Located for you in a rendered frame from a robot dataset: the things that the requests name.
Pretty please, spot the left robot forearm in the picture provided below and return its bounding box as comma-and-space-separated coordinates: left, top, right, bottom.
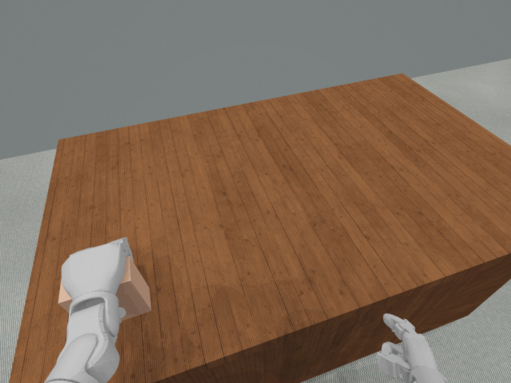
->
44, 291, 120, 383

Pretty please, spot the right robot hand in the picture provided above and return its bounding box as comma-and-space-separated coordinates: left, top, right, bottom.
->
377, 314, 438, 383

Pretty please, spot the table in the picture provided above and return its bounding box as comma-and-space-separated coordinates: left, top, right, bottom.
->
9, 73, 511, 383

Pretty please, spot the sponge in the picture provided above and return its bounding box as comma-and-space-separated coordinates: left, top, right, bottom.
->
58, 256, 152, 321

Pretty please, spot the left robot hand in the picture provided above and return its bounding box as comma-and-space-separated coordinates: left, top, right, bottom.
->
61, 237, 133, 324

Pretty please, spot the right robot forearm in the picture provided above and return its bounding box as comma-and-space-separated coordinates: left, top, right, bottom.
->
409, 367, 449, 383

